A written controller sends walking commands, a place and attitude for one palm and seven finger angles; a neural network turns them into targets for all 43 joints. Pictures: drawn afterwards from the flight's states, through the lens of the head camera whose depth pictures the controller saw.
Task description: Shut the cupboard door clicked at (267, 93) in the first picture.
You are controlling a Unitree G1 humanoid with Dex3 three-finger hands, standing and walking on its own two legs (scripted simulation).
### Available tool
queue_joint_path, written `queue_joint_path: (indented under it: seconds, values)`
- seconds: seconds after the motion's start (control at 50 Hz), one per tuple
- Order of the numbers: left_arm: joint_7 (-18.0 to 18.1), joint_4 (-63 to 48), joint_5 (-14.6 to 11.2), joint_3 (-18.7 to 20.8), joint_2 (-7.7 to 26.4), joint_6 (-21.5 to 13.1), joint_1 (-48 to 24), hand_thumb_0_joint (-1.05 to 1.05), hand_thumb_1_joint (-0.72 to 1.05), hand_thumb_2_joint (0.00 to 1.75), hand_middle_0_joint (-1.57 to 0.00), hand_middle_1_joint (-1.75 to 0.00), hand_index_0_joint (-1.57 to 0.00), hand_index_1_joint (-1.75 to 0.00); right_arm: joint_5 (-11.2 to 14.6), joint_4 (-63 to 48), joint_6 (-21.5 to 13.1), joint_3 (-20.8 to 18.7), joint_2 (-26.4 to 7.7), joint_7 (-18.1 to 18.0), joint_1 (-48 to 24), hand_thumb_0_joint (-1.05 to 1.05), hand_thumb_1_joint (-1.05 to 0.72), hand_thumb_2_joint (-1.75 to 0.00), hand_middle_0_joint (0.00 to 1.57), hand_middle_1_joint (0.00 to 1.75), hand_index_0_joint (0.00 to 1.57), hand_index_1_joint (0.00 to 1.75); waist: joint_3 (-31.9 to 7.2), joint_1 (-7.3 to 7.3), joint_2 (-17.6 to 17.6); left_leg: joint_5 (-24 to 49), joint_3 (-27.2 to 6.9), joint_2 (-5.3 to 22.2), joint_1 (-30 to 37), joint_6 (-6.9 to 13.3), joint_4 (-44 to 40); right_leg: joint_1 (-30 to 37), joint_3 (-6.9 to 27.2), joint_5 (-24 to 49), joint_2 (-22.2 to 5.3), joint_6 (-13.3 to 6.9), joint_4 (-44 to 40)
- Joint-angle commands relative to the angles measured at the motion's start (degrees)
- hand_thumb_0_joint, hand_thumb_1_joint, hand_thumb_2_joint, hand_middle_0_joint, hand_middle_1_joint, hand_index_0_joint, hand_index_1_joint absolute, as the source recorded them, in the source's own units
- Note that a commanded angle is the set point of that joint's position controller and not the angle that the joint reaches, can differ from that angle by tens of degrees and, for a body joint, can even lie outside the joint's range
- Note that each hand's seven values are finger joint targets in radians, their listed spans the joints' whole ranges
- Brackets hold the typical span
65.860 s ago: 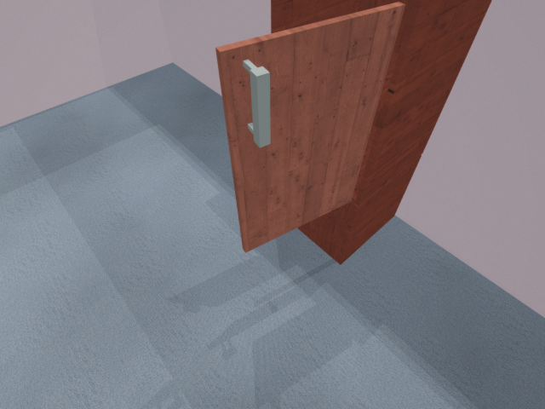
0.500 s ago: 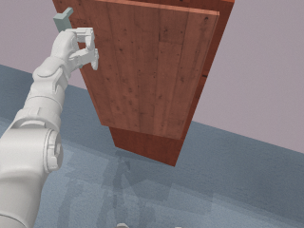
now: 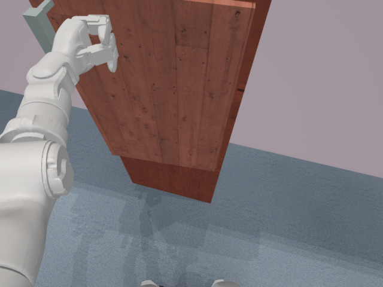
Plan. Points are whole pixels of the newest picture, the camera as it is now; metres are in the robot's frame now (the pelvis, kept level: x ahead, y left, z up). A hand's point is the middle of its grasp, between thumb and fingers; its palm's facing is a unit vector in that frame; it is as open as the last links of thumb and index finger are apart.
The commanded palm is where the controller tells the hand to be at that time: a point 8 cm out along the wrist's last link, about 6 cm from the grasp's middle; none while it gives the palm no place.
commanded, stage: push the door shut along its arc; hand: left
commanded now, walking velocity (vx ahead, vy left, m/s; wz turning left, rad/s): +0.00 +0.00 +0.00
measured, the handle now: (59, 43) +0.57 +0.19 +0.18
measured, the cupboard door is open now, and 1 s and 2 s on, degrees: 5 0 0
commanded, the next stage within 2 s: pull the fist back off the door in 0.18 s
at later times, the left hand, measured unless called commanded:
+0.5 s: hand (122, 41) +0.55 +0.07 +0.19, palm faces +0.10 -0.99 +0.07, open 3.0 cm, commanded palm +0.53 +0.11 +0.18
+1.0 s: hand (126, 64) +0.51 +0.06 +0.17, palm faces +0.07 -1.00 +0.02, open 3.1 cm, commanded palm +0.46 +0.11 +0.18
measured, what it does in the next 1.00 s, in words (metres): stands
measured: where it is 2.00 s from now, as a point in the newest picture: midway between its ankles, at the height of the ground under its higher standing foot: outside the picture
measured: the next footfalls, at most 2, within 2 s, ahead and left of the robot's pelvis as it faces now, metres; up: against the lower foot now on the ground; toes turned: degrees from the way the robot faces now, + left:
none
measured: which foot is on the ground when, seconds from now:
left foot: down 0.00-1.00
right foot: down 0.00-1.00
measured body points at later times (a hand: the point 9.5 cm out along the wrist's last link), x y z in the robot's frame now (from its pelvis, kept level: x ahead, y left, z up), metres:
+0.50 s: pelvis -0.01 +0.00 -0.01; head +0.08 +0.00 +0.43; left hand +0.54 +0.12 +0.19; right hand -0.02 -0.26 -0.13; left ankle +0.02 +0.11 -0.71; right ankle -0.03 -0.10 -0.71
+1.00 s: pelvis +0.01 -0.01 +0.01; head +0.06 -0.04 +0.46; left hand +0.50 +0.12 +0.17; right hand -0.01 -0.28 -0.12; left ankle +0.02 +0.11 -0.71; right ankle -0.03 -0.10 -0.71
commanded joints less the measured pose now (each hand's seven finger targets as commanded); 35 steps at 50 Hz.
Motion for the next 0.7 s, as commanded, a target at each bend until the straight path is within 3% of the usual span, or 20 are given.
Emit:
queue_joint_path:
  seconds: [0.0,0.02,0.06,0.12,0.16,0.26,0.28,0.3,0.32,0.34,0.38,0.4,0.42,0.44,0.46,0.48,0.52,0.6,0.66,0.68]
  values:
    - [-0.9,-13.4,-2.3,-0.6,8.3,-3.3,-36.4,0.0,0.9,0.9,-1.3,-1.5,-1.3,-1.5,-0.2,-2.1,-1.7,-3.9,-11.0,-1.0,6.9,0.0,-0.9,-0.9,0.2,0.3,0.2,0.3,-24.3,-3.28,0.7,17.3,-5.6,-1.6,25.9,1.9,0.0,-4.0,2.2,22.1,1.2,1.2,-6.0]
    - [-1.0,-15.1,-2.9,-1.6,6.4,-3.6,-37.6,0.0,0.9,0.9,-1.3,-1.5,-1.3,-1.5,-0.4,-1.9,-2.0,-3.9,-10.9,-1.1,7.0,0.0,-0.9,-0.9,0.2,0.3,0.2,0.3,-25.9,-3.31,2.4,19.0,-5.3,-1.9,27.4,2.2,0.4,-4.1,1.8,23.1,1.3,1.0,-5.5]
    - [-1.2,-12.2,-3.0,-0.8,7.8,-2.8,-36.5,0.0,0.9,0.9,-1.3,-1.5,-1.3,-1.5,-0.5,-1.2,-2.0,-3.9,-11.3,-1.2,6.7,0.0,-0.9,-0.9,0.2,0.3,0.2,0.3,-24.2,-3.57,0.7,17.2,-5.7,-1.6,26.1,2.1,0.6,-5.4,1.9,21.6,1.3,1.3,-5.9]
    - [-1.1,-13.9,-3.5,-3.3,4.0,-3.0,-39.2,0.0,0.9,0.9,-1.3,-1.5,-1.3,-1.5,-0.4,-0.2,-2.7,-3.9,-11.1,-1.4,7.0,0.0,-0.9,-0.9,0.2,0.3,0.2,0.3,-24.6,-4.38,2.3,17.2,-5.4,-1.7,26.8,2.4,1.0,-6.9,1.4,21.0,1.3,1.2,-5.2]
    - [-1.2,-12.5,-3.3,-2.4,5.9,-2.6,-38.8,0.0,0.9,0.9,-1.3,-1.5,-1.3,-1.5,-0.5,0.2,-2.9,-4.0,-11.5,-1.4,6.5,0.0,-0.9,-0.9,0.2,0.3,0.2,0.3,-24.6,-4.28,1.1,15.7,-5.9,-1.4,26.3,2.2,1.3,-7.6,1.7,19.7,1.3,1.4,-5.4]
    - [-1.3,-13.6,-3.5,-4.9,2.6,-2.9,-41.0,0.0,0.9,0.9,-1.3,-1.5,-1.3,-1.5,-0.4,1.5,-3.9,-4.0,-11.8,-1.5,6.5,0.0,-0.9,-0.9,0.2,0.3,0.2,0.3,-25.1,-5.09,2.8,15.2,-6.3,-1.2,27.8,2.2,1.7,-10.8,1.1,17.9,1.4,1.4,-4.6]
    - [11.0,-13.4,-6.8,5.9,3.8,-0.6,-44.8,0.0,0.9,0.9,-1.3,-1.5,-1.3,-1.5,0.1,-0.2,-4.0,-3.0,-8.6,-0.4,6.6,0.0,-0.9,-0.9,0.2,0.3,0.2,0.3,-23.6,-3.27,5.3,14.0,-6.4,-0.3,22.8,1.1,0.8,-7.9,2.2,16.1,1.0,1.3,-6.8]
    - [17.5,-13.5,-5.0,3.7,0.2,0.4,-43.6,0.0,0.9,0.9,-1.3,-1.5,-1.3,-1.5,-0.2,-0.6,-4.2,-3.0,-8.2,0.8,7.5,0.0,-0.9,-0.9,0.2,0.3,0.2,0.3,-24.3,-3.43,4.9,12.5,-6.7,-0.3,22.7,0.6,-0.3,-7.5,1.8,14.5,1.4,1.7,-6.2]
    - [21.3,-13.9,-4.5,2.9,-2.3,0.5,-41.7,0.0,0.9,0.9,-1.3,-1.5,-1.3,-1.5,-0.3,-0.6,-4.4,-3.4,-7.8,1.5,7.8,0.0,-0.9,-0.9,0.2,0.3,0.2,0.3,-24.1,-3.75,2.6,12.7,-7.1,0.0,23.3,0.7,-0.5,-8.2,1.0,13.7,1.5,1.9,-6.1]
    - [25.0,-13.2,-3.2,3.6,-2.8,0.7,-41.4,0.0,0.9,0.9,-1.3,-1.5,-1.3,-1.5,-1.2,-0.2,-4.4,-3.5,-7.7,2.2,8.4,0.0,-0.9,-0.9,0.2,0.3,0.2,0.3,-23.7,-3.94,1.1,13.0,-7.3,0.1,22.8,0.5,-0.5,-8.7,0.8,13.7,1.7,2.1,-5.8]
    - [33.2,-14.4,0.5,4.0,-4.3,0.0,-43.0,0.0,0.9,0.9,-1.3,-1.5,-1.3,-1.5,-2.5,-0.4,-4.2,-3.6,-7.2,4.1,9.3,0.0,-0.9,-0.9,0.2,0.3,0.2,0.3,-24.9,-3.79,1.6,12.8,-7.0,-0.4,22.0,0.5,-0.2,-8.7,0.6,13.2,1.7,2.2,-5.3]
    - [37.2,-15.6,3.5,4.4,-3.1,-1.3,-44.1,0.0,0.9,0.9,-1.3,-1.5,-1.3,-1.5,-3.3,-0.5,-4.2,-3.6,-7.2,5.0,9.7,0.0,-0.9,-0.9,0.2,0.3,0.2,0.3,-26.0,-3.75,2.9,12.9,-7.0,-0.5,22.0,0.5,0.4,-9.5,0.6,12.8,1.6,2.2,-4.7]
    - [39.3,-15.0,6.5,4.5,-1.3,-2.7,-43.0,0.0,0.9,0.9,-1.3,-1.5,-1.3,-1.5,-3.9,-0.4,-4.0,-3.7,-7.4,5.6,10.9,0.0,-0.9,-0.9,0.2,0.3,0.2,0.3,-27.2,-3.66,1.9,14.3,-7.2,-0.7,21.9,0.6,0.9,-9.0,0.4,13.3,1.5,2.1,-4.0]
    - [40.1,-14.4,9.1,2.9,-1.5,-3.6,-42.2,0.0,0.9,0.9,-1.3,-1.5,-1.3,-1.5,-4.3,-0.6,-3.7,-3.8,-7.4,6.3,10.9,0.0,-0.9,-0.9,0.2,0.3,0.2,0.3,-27.7,-3.91,3.3,14.2,-7.1,-0.7,22.4,0.5,0.8,-9.9,0.7,13.3,1.5,2.0,-3.7]
    - [40.3,-13.9,10.8,2.5,-0.7,-4.6,-42.3,0.0,0.9,0.9,-1.3,-1.5,-1.3,-1.5,-4.7,-0.7,-3.4,-4.0,-7.7,6.7,11.6,0.0,-0.9,-0.9,0.2,0.3,0.2,0.3,-28.4,-4.12,2.6,14.4,-7.0,-0.8,22.2,0.6,0.9,-9.4,0.9,13.8,1.4,1.9,-3.7]
    - [39.6,-14.4,12.0,1.9,0.0,-5.6,-41.6,0.0,0.9,0.9,-1.3,-1.5,-1.3,-1.5,-4.8,-1.1,-3.2,-4.2,-7.7,7.0,11.6,0.0,-0.9,-0.9,0.2,0.3,0.2,0.3,-29.2,-3.76,3.7,14.2,-6.7,-0.9,22.9,0.5,0.8,-8.9,1.2,13.8,1.4,1.7,-3.8]
    - [37.6,-13.0,12.5,1.2,0.5,-6.6,-40.2,0.0,0.9,0.9,-1.3,-1.5,-1.3,-1.5,-4.4,-1.5,-2.3,-4.4,-8.0,6.9,12.2,0.0,-0.9,-0.9,0.2,0.3,0.2,0.3,-28.7,-3.71,2.5,14.0,-6.4,-1.0,22.9,0.8,0.4,-7.0,1.6,14.9,1.4,1.5,-4.6]
    - [32.3,-7.9,6.0,1.3,-1.9,-3.7,-36.9,0.0,0.9,0.9,-1.3,-1.5,-1.3,-1.5,-2.5,-2.9,-1.3,-4.0,-8.0,5.7,10.4,0.0,-0.9,-0.9,0.2,0.3,0.2,0.3,-23.7,-2.58,-4.2,7.4,-4.8,-1.5,18.0,0.9,-3.0,-0.9,2.7,14.0,1.8,1.8,-7.9]
    - [30.9,-9.3,3.3,5.8,1.5,-3.8,-34.5,0.0,0.9,0.9,-1.3,-1.5,-1.3,-1.5,-2.0,-3.7,-1.3,-3.8,-8.1,4.8,10.0,0.0,-0.9,-0.9,0.2,0.3,0.2,0.3,-23.2,-0.79,-5.5,7.1,-3.9,-1.7,15.9,1.1,-4.5,3.7,3.4,15.9,1.6,2.0,-9.0]
    - [31.0,-10.6,3.1,5.5,0.8,-4.5,-33.3,0.0,0.9,0.9,-1.3,-1.5,-1.3,-1.5,-2.1,-3.9,-1.4,-3.8,-7.6,4.8,9.5,0.0,-0.9,-0.9,0.2,0.3,0.2,0.3,-22.7,-0.51,-4.6,7.4,-3.3,-1.9,15.9,1.3,-4.7,4.6,3.5,17.0,1.6,2.0,-9.3]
